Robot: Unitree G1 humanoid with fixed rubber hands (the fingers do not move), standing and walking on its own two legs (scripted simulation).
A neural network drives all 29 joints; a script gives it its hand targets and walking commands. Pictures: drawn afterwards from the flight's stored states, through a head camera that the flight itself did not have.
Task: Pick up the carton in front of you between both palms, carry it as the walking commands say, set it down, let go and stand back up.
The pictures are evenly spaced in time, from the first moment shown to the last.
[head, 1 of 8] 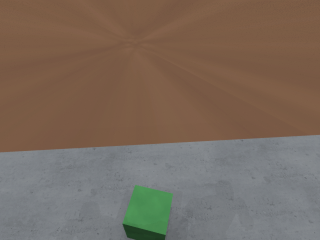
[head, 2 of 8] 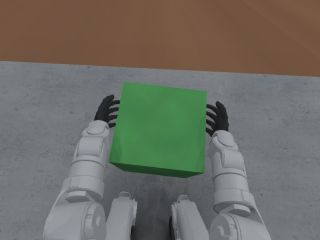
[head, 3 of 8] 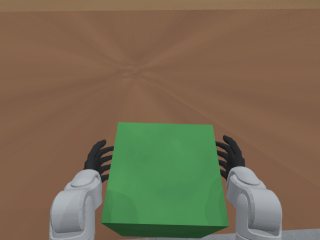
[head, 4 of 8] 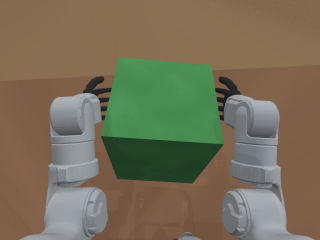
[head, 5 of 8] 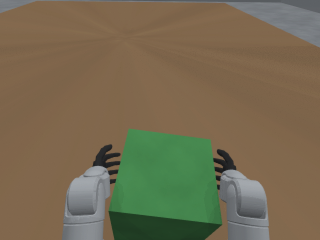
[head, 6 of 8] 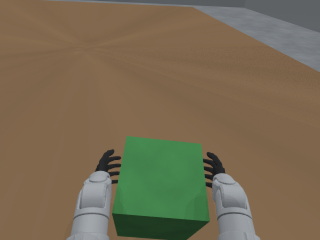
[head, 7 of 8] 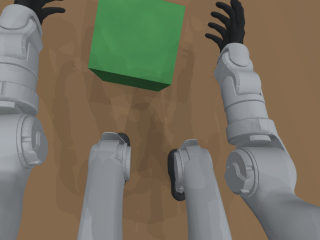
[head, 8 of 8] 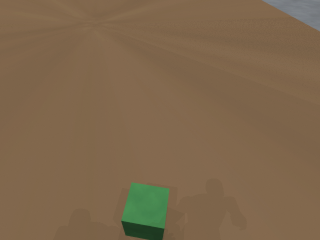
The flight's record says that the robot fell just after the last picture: no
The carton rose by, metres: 1.02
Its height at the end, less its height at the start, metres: +0.31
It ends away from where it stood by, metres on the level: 5.56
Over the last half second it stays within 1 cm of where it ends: yes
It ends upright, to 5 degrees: yes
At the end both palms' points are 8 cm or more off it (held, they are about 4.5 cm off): yes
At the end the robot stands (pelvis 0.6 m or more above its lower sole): yes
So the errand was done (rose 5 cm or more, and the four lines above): yes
